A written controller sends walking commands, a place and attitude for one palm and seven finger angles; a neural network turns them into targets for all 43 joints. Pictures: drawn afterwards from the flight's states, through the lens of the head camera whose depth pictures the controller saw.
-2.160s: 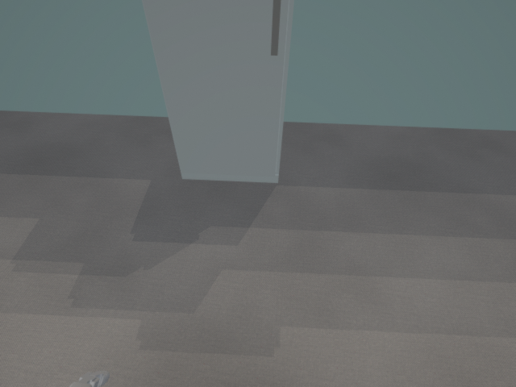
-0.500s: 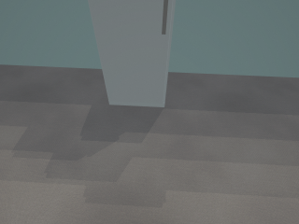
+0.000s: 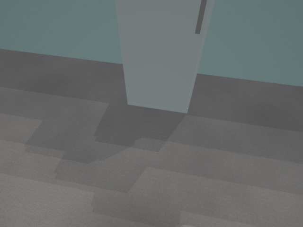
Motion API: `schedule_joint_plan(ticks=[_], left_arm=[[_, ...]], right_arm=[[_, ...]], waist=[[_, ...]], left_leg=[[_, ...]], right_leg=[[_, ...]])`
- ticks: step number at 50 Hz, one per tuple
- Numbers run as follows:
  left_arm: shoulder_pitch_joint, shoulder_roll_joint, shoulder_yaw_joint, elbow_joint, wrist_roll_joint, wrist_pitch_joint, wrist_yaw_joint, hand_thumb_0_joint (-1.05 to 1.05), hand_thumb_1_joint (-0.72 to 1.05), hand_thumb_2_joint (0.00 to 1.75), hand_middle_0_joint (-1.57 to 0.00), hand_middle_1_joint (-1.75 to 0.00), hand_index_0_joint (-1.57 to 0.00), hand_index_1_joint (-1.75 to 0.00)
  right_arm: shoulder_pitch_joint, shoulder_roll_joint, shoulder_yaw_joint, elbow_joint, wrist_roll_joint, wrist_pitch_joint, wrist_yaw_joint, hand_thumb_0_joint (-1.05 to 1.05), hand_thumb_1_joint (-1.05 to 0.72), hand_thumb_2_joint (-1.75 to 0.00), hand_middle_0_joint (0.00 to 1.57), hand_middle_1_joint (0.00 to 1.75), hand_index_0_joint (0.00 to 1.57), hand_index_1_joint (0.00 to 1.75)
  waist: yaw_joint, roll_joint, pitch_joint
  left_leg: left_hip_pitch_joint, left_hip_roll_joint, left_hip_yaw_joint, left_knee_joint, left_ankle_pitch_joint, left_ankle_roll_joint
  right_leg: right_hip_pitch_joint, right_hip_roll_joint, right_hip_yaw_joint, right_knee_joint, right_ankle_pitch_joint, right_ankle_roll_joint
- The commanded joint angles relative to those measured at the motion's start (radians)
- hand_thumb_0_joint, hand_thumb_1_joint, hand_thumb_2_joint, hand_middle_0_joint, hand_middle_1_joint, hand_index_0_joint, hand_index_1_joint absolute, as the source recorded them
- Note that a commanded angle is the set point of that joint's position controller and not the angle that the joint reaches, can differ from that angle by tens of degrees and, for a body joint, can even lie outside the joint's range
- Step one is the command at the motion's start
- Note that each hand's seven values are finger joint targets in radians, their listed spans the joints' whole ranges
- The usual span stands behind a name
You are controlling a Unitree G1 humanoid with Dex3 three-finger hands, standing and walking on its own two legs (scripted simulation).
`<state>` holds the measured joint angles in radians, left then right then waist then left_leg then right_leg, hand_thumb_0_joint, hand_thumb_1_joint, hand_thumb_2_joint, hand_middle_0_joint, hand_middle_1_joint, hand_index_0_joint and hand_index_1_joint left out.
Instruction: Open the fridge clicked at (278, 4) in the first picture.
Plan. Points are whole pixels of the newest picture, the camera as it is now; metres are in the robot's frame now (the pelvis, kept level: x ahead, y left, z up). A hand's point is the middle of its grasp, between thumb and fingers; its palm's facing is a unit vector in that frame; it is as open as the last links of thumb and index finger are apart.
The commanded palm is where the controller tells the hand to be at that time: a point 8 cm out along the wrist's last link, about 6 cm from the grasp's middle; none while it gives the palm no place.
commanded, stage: walk to a spot facing it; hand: right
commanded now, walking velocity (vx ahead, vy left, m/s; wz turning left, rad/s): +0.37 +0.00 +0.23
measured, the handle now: out of the picture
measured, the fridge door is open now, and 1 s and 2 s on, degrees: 0 0 0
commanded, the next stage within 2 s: turn to face it in 0.64 s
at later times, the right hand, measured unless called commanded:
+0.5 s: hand (226, 185) +0.28 -0.25 -0.15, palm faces -0.14 +0.98 -0.17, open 7.4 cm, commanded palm none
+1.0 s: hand (178, 133) +0.49 -0.10 -0.14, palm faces -0.40 +0.90 -0.14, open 7.4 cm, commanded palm none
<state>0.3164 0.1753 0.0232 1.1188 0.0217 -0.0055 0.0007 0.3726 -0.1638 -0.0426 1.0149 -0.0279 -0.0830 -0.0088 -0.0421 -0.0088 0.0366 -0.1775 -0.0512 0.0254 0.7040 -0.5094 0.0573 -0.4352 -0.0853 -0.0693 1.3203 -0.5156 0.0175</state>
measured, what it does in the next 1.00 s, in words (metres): walks ahead, turning left: right foot, then left foot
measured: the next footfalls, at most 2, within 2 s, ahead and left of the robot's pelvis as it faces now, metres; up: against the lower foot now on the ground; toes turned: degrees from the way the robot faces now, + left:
right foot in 0.26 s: +0.30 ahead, -0.13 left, +0.00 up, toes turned +0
left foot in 0.82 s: +0.32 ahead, +0.13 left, +0.00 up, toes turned +32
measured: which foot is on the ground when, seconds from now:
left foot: down 0.00-0.26, up 0.28-0.80, down 0.82-1.00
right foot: up 0.00-0.24, down 0.26-0.82, up 0.84-1.00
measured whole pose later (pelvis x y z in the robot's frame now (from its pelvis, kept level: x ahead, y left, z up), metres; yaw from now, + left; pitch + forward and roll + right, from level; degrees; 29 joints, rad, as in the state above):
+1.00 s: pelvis +0.31 -0.01 +0.02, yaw +20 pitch -2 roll +2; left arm 0.33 0.14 0.03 1.07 0.01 0.03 0.01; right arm 0.09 -0.12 -0.02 0.97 -0.03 -0.01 -0.02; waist 0.08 -0.02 0.06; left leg -0.26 0.07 0.19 0.58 -0.27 0.00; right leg -0.40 -0.12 -0.09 0.96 -0.48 0.04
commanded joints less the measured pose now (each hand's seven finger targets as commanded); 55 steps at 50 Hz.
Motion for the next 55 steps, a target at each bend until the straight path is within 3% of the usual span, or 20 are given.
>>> schedule_joint_plan(ticks=[1, 4, 8, 10, 11, 13, 14, 17, 20, 35, 37, 39, 40, 41, 42, 43, 46, 52, 54, 55], left_arm=[[-0.235, 0.061, 0.029, -0.209, 0.002, -0.039, -0.01, 0.0, 0.9, 0.9, -0.2, -0.3, -0.2, -0.3], [-0.232, 0.04, 0.029, -0.221, -0.009, -0.031, -0.034, 0.0, 0.9, 0.9, -0.2, -0.3, -0.2, -0.3], [-0.22, 0.048, 0.032, -0.233, -0.017, -0.046, -0.037, 0.0, 0.9, 0.9, -0.2, -0.3, -0.2, -0.3], [-0.057, 0.085, 0.045, -0.185, -0.007, -0.057, -0.021, 0.0, 0.9, 0.9, -0.2, -0.3, -0.2, -0.3], [0.083, 0.129, 0.057, -0.14, 0.0, -0.058, -0.009, 0.0, 0.9, 0.9, -0.2, -0.3, -0.2, -0.3], [0.238, 0.284, 0.085, -0.111, 0.019, -0.058, 0.007, 0.0, 0.9, 0.9, -0.2, -0.3, -0.2, -0.3], [0.162, 0.266, 0.075, -0.124, 0.002, -0.054, 0.009, 0.0, 0.9, 0.9, -0.2, -0.3, -0.2, -0.3], [-0.05, 0.103, 0.039, -0.163, 0.005, -0.067, 0.015, 0.0, 0.9, 0.9, -0.2, -0.3, -0.2, -0.3], [-0.1, 0.095, 0.039, -0.167, 0.005, -0.079, 0.017, 0.0, 0.9, 0.9, -0.2, -0.3, -0.2, -0.3], [0.102, 0.155, 0.063, -0.108, 0.009, -0.055, 0.021, 0.0, 0.9, 0.9, -0.2, -0.3, -0.2, -0.3], [0.121, 0.157, 0.063, -0.108, 0.01, -0.045, 0.019, 0.0, 0.9, 0.9, -0.2, -0.3, -0.2, -0.3], [0.107, 0.138, 0.051, -0.106, -0.001, -0.042, 0.014, 0.0, 0.9, 0.9, -0.2, -0.3, -0.2, -0.3], [0.133, 0.069, 0.032, -0.118, -0.015, -0.042, 0.007, 0.0, 0.9, 0.9, -0.2, -0.3, -0.2, -0.3], [0.083, 0.049, 0.021, -0.138, -0.018, -0.033, 0.018, 0.0, 0.9, 0.9, -0.2, -0.3, -0.2, -0.3], [0.063, 0.045, 0.021, -0.14, -0.018, -0.023, 0.029, 0.0, 0.9, 0.9, -0.2, -0.3, -0.2, -0.3], [0.068, 0.025, 0.014, -0.122, -0.017, -0.012, 0.028, 0.0, 0.9, 0.9, -0.2, -0.3, -0.2, -0.3], [0.087, 0.013, 0.016, -0.079, -0.011, 0.02, 0.021, 0.0, 0.9, 0.9, -0.2, -0.3, -0.2, -0.3], [0.071, 0.027, 0.031, -0.116, -0.006, 0.029, -0.001, 0.0, 0.9, 0.9, -0.2, -0.3, -0.2, -0.3], [0.115, 0.081, 0.047, -0.126, 0.002, 0.021, -0.006, 0.0, 0.9, 0.9, -0.2, -0.3, -0.2, -0.3], [0.126, 0.173, 0.069, -0.15, 0.01, 0.014, -0.004, 0.0, 0.9, 0.9, -0.2, -0.3, -0.2, -0.3]], right_arm=[[0.161, -0.139, -0.017, 0.032, -0.007, 0.006, -0.026, 0.0, -0.9, -0.9, 0.2, 0.3, 0.2, 0.3], [0.094, -0.14, -0.014, 0.025, 0.001, 0.0, -0.024, 0.0, -0.9, -0.9, 0.2, 0.3, 0.2, 0.3], [0.082, -0.183, -0.031, 0.031, 0.007, -0.001, -0.024, 0.0, -0.9, -0.9, 0.2, 0.3, 0.2, 0.3], [0.055, -0.2, -0.041, 0.026, 0.009, 0.0, -0.024, 0.0, -0.9, -0.9, 0.2, 0.3, 0.2, 0.3], [0.067, -0.189, -0.042, 0.024, 0.014, 0.001, -0.02, 0.0, -0.9, -0.9, 0.2, 0.3, 0.2, 0.3], [0.145, -0.073, -0.034, -0.011, 0.03, 0.006, 0.001, 0.0, -0.9, -0.9, 0.2, 0.3, 0.2, 0.3], [0.093, -0.071, -0.026, -0.035, 0.021, 0.008, -0.001, 0.0, -0.9, -0.9, 0.2, 0.3, 0.2, 0.3], [0.016, -0.07, -0.033, -0.035, -0.002, 0.042, 0.024, 0.0, -0.9, -0.9, 0.2, 0.3, 0.2, 0.3], [0.062, -0.036, -0.039, -0.033, -0.01, 0.088, 0.036, 0.0, -0.9, -0.9, 0.2, 0.3, 0.2, 0.3], [-0.303, -0.046, -0.042, -0.181, -0.003, 0.102, 0.049, 0.0, -0.9, -0.9, 0.2, 0.3, 0.2, 0.3], [-0.296, -0.055, -0.037, -0.18, -0.005, 0.093, 0.042, 0.0, -0.9, -0.9, 0.2, 0.3, 0.2, 0.3], [-0.124, -0.09, -0.039, -0.119, -0.01, 0.066, 0.026, 0.0, -0.9, -0.9, 0.2, 0.3, 0.2, 0.3], [-0.017, -0.196, -0.057, -0.078, -0.014, 0.046, 0.005, 0.0, -0.9, -0.9, 0.2, 0.3, 0.2, 0.3], [0.066, -0.242, -0.054, -0.042, 0.012, 0.042, -0.002, 0.0, -0.9, -0.9, 0.2, 0.3, 0.2, 0.3], [0.019, -0.222, -0.045, -0.044, 0.015, 0.042, -0.014, 0.0, -0.9, -0.9, 0.2, 0.3, 0.2, 0.3], [-0.053, -0.216, -0.042, -0.048, 0.012, 0.041, -0.019, 0.0, -0.9, -0.9, 0.2, 0.3, 0.2, 0.3], [-0.225, -0.151, -0.017, -0.072, 0.005, 0.054, -0.027, 0.0, -0.9, -0.9, 0.2, 0.3, 0.2, 0.3], [-0.24, -0.169, -0.045, -0.086, 0.005, 0.088, -0.029, 0.0, -0.9, -0.9, 0.2, 0.3, 0.2, 0.3], [-0.236, -0.136, -0.048, -0.116, 0.015, 0.105, -0.023, 0.0, -0.9, -0.9, 0.2, 0.3, 0.2, 0.3], [-0.209, -0.079, -0.047, -0.146, 0.023, 0.114, -0.017, 0.0, -0.9, -0.9, 0.2, 0.3, 0.2, 0.3]], waist=[[0.007, 0.075, 0.119], [0.044, 0.147, 0.123], [0.055, 0.169, 0.066], [0.133, 0.121, -0.027], [0.182, 0.078, -0.12], [0.174, -0.293, -0.256], [0.147, -0.218, -0.176], [0.052, -0.142, 0.046], [-0.01, -0.113, 0.032], [0.101, -0.093, 0.018], [0.102, -0.113, -0.004], [0.011, -0.052, -0.106], [-0.02, 0.168, -0.226], [-0.042, 0.187, -0.278], [-0.026, 0.094, -0.25], [-0.001, 0.185, -0.217], [0.068, 0.143, -0.056], [0.072, 0.141, 0.005], [0.094, -0.061, 0.005], [0.098, -0.331, 0.014]], left_leg=[[0.092, 0.299, -0.347, -0.405, 0.654, 0.165], [-0.018, 0.199, -0.193, -0.463, 0.681, 0.108], [0.016, 0.192, -0.15, -0.429, 0.829, 0.072], [0.043, 0.183, -0.133, -0.226, 0.937, 0.049], [-0.002, 0.161, -0.137, -0.02, 0.877, 0.033], [-0.305, -0.037, -0.028, 0.582, -0.033, -0.004], [-0.377, 0.013, -0.078, 0.695, -0.041, 0.007], [-0.403, 0.137, -0.065, 0.691, 0.138, -0.006], [-0.326, 0.155, -0.023, 0.598, 0.211, -0.031], [-0.346, 0.138, 0.095, 0.034, 0.241, -0.077], [-0.252, 0.099, 0.127, -0.045, 0.21, -0.06], [0.052, 0.092, 0.118, -0.237, 0.42, -0.035], [0.371, 0.339, -0.137, -0.23, 0.804, 0.042], [0.39, 0.501, -0.252, -0.21, 1.264, 0.164], [0.31, 0.494, -0.188, -0.216, 1.282, 0.188], [0.24, 0.484, -0.193, -0.256, 1.105, 0.184], [-0.046, 0.405, -0.01, -0.344, 0.768, 0.103], [-0.124, 0.372, 0.103, -0.28, 0.415, 0.024], [-0.219, 0.295, 0.161, -0.093, 0.204, -0.045], [-0.336, 0.174, 0.191, 0.106, -0.032, -0.114]], right_leg=[[-0.365, -0.043, 0.01, -0.099, 0.129, 0.025], [-0.195, -0.018, -0.054, -0.362, 0.314, 0.018], [0.054, 0.045, -0.082, -0.585, 0.392, -0.014], [0.265, 0.08, -0.082, -0.697, 0.427, -0.033], [0.446, 0.052, -0.034, -0.729, 0.424, -0.046], [0.656, -0.376, 0.543, -0.946, 0.378, -0.204], [0.521, -0.412, 0.609, -1.05, 0.189, -0.239], [0.15, -0.314, 0.364, -1.135, -0.042, -0.164], [0.0, -0.25, 0.122, -1.154, 0.041, -0.128], [0.353, -0.3, -0.148, -0.992, 0.607, -0.143], [0.357, -0.289, -0.164, -0.896, 0.719, -0.122], [0.261, -0.221, -0.205, -0.638, 0.788, -0.06], [-0.021, -0.126, -0.24, -0.39, 0.434, -0.001], [-0.099, -0.03, -0.139, -0.221, -0.12, 0.032], [-0.095, -0.045, -0.017, -0.187, -0.117, 0.023], [-0.095, -0.06, 0.015, -0.18, -0.093, 0.027], [0.024, -0.051, 0.017, -0.306, 0.013, 0.034], [0.112, -0.011, -0.067, -0.59, 0.196, 0.033], [0.198, -0.049, 0.02, -0.805, 0.344, 0.001], [0.191, -0.242, 0.336, -0.979, 0.427, -0.095]])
